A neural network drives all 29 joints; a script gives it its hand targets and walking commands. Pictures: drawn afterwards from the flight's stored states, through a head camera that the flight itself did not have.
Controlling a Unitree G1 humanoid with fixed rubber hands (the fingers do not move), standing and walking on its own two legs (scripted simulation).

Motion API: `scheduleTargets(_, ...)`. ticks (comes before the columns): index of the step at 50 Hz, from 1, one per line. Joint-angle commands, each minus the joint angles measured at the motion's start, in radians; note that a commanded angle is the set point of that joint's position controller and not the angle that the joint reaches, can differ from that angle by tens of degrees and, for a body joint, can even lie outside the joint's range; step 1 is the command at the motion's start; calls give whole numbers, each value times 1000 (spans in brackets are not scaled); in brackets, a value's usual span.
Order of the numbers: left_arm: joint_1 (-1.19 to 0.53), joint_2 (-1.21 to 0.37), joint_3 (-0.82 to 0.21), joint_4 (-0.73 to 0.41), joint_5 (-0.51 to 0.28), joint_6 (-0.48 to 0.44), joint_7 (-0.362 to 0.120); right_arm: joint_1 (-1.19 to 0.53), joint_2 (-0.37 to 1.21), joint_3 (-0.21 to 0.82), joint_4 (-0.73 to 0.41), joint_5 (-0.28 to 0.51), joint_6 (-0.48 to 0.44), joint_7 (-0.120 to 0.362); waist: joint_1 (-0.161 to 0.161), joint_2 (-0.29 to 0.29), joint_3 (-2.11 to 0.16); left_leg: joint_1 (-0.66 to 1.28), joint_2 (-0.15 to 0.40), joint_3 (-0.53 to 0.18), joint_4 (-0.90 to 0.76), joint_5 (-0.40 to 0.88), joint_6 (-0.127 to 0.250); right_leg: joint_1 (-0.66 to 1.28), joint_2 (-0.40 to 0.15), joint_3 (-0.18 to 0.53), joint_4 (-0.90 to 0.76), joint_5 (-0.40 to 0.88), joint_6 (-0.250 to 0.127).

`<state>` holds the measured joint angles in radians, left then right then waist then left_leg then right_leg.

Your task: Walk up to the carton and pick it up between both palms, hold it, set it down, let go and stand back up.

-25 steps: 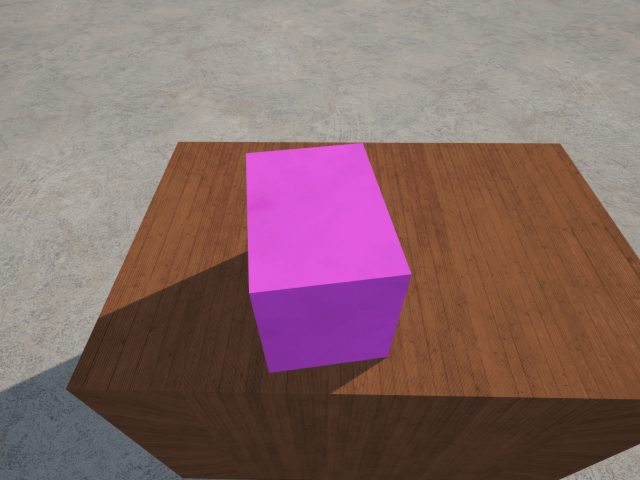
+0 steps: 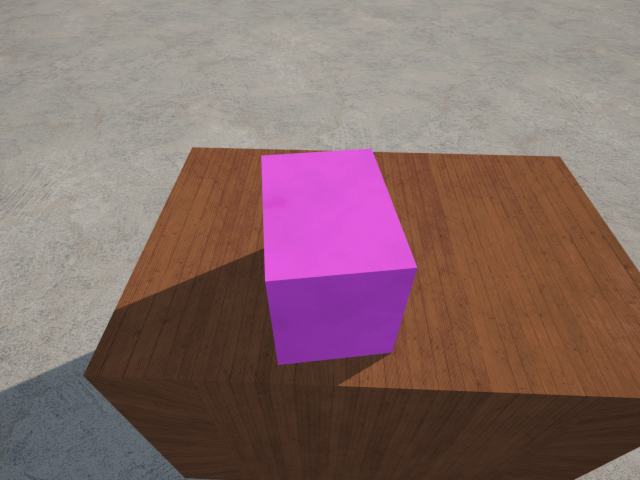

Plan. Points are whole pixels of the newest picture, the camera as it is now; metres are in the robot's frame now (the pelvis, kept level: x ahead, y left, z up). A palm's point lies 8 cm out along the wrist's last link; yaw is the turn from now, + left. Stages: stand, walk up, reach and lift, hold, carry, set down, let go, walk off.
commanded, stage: walk up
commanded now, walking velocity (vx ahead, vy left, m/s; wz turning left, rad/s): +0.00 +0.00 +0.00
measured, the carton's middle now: (326, 253) +0.48 +0.00 -0.01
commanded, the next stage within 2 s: none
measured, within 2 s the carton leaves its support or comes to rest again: neither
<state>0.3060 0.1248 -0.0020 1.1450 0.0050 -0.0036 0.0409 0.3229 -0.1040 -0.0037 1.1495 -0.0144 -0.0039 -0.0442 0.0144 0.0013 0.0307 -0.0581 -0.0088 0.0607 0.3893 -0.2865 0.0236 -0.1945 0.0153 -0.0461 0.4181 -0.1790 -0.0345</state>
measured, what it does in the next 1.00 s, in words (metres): steps to the right: right foot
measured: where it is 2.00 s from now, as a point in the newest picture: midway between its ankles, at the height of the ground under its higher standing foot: outside the picture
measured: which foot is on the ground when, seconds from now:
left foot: down 0.00-0.94, up 0.96-1.00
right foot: down 0.00-0.62, up 0.64-0.92, down 0.94-1.00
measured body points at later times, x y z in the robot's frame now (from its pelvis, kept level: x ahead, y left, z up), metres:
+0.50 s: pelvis -0.01 +0.00 +0.00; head -0.02 +0.00 +0.45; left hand -0.06 +0.20 -0.16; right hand -0.07 -0.19 -0.17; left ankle -0.04 +0.10 -0.74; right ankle +0.03 -0.10 -0.74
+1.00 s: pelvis -0.05 -0.09 -0.01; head -0.04 -0.12 +0.44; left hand -0.01 +0.14 -0.15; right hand -0.05 -0.34 -0.18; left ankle -0.05 +0.09 -0.73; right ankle -0.06 -0.21 -0.74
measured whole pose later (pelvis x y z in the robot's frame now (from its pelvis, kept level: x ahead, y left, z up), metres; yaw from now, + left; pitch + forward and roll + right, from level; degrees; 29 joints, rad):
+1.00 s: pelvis -0.05 -0.09 -0.01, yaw +2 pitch -1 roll +1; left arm 0.25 0.15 0.02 1.02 0.02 0.01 0.04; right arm 0.30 -0.22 -0.07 1.08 -0.02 0.04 -0.05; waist -0.02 0.04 0.01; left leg -0.31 0.04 -0.06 0.67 -0.44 0.00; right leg -0.23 -0.03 -0.01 0.57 -0.33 0.00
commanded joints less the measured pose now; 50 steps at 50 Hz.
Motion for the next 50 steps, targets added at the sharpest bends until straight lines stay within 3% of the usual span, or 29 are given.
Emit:
scheduleTargets(1, 61, 61, 8, 1, 1, -6, 3, 81, -61, -9, 8, 0, -5, -2, -3, 10, 77, -115, 106, -99, -107, 61, 29, 9, -97, 113, -70, 66, -7)
scheduleTargets(15, 96, 40, 1, 29, 3, -6, 2, 117, -41, -2, 23, 0, -6, -2, 1, 1, 96, -162, 100, -103, -114, -9, 32, -19, -95, 115, -81, 0, -2)
scheduleTargets(30, 116, 31, 1, 26, 8, -12, 2, 142, -27, 3, 19, 3, -10, -1, 2, -2, 92, -164, 108, -107, -96, 8, 27, -34, -103, 115, -86, 3, -4)
scheduleTargets(31, 2, 237, 68, -24, -6, 22, 19, 109, -188, -45, -66, -17, -10, -21, -72, -113, 200, -194, 311, -276, 21, 511, 68, -202, -74, 15, 160, 163, 55)
scheduleTargets(32, 5, 192, 64, -55, -5, 36, 22, 154, -240, -67, -69, -18, -8, -33, -87, -10, 112, -68, 477, -406, 30, 958, 183, -320, -26, -37, 372, -134, 91)
scheduleTargets(33, 34, 137, 63, -64, 5, 54, 19, 204, -262, -77, -64, -13, -6, -43, -99, 67, 23, -31, 556, -422, 30, 1185, 268, -358, -24, 1, 607, -397, 101)
scheduleTargets(34, 21, 107, 64, -81, 12, 69, 11, 219, -241, -80, -62, -14, -2, -48, -88, 62, -36, -83, 513, -372, 26, 1093, 271, -326, -36, 58, 741, -385, 96)
scheduleTargets(36, -47, 104, 80, -121, 24, 77, 1, 118, -200, -81, -90, -35, 11, -50, -52, 111, -3, -179, 379, -268, 7, 734, 189, -333, -31, 108, 842, -278, 106)
scheduleTargets(38, -49, 123, 98, -137, 39, 86, -4, 29, -180, -80, -131, -35, 19, -44, -26, 167, 28, -209, 299, -212, 24, 665, 132, -355, -7, 98, 856, -213, 123)
scheduleTargets(39, -46, 123, 98, -145, 35, 91, -5, 23, -183, -81, -136, -34, 20, -42, -28, 195, 23, -188, 285, -200, 35, 694, 127, -369, 0, 80, 816, -210, 133)
scheduleTargets(40, -52, 63, 74, -178, 8, 66, -5, -50, -146, -64, -124, -12, 28, -39, 35, 326, -9, -229, 138, -39, 44, 638, 92, -244, -2, 36, 599, -225, 117)
scheduleTargets(41, -58, 67, 70, -180, 10, 55, -9, -50, -170, -76, -121, -20, 30, -41, 7, 362, -23, -166, 111, -8, 58, 623, 82, -235, 20, -14, 473, -235, 125)
scheduleTargets(42, -34, 47, 49, -162, 6, 47, -16, 31, -133, -61, -95, -29, 29, -30, -32, 354, -123, -144, 104, -54, -27, 122, 97, -116, 36, -61, 340, -272, 108)
scheduleTargets(43, -27, 55, 49, -150, 7, 51, -12, 46, -142, -65, -84, -29, 37, -23, -39, 328, -64, -220, 116, -101, -55, -43, 114, -51, 53, -94, 261, -265, 111)
scheduleTargets(44, 23, 72, 54, -133, 8, 54, -5, 48, -170, -73, -77, -29, 44, -18, -15, 252, -9, -289, 138, -126, -30, -64, 114, 26, 47, -92, 135, -170, 105)
scheduleTargets(45, 86, 87, 54, -113, 8, 46, 1, 62, -180, -75, -70, -24, 43, -12, 8, 153, 28, -322, 131, -126, 43, -1, 93, 86, 22, -49, -13, -73, 96)
scheduleTargets(46, 143, 126, 54, -103, 12, 26, 4, 95, -154, -70, -65, -17, 38, -4, 12, 26, 39, -360, 96, -113, 141, -2, 50, 144, -90, 85, -100, -6, 83)
scheduleTargets(47, 143, 170, 46, -118, 19, 10, 6, 149, -103, -58, -66, -3, 37, 2, -25, -158, 27, -409, 40, -84, 265, -222, 1, 141, -285, 299, -152, 146, 57)
scheduleTargets(48, 96, 244, 50, -132, 17, 1, 4, 114, -80, -52, -86, 2, 47, -4, -21, -295, 39, -351, 13, -117, 333, -302, -11, -60, -381, 413, -179, 198, -25)
scheduleTargets(49, 36, 206, 41, -146, 23, -8, -2, 66, -97, -54, -100, 7, 53, -2, -21, -281, 78, -291, 24, -155, 375, -244, -4, -148, -350, 436, -232, 97, -47)
scheduleTargets(50, -29, 161, 27, -158, 20, -18, -6, 58, -107, -61, -86, 10, 52, 9, -50, -216, 101, -290, 9, -147, 397, -179, -2, -128, -272, 347, -224, 87, -28)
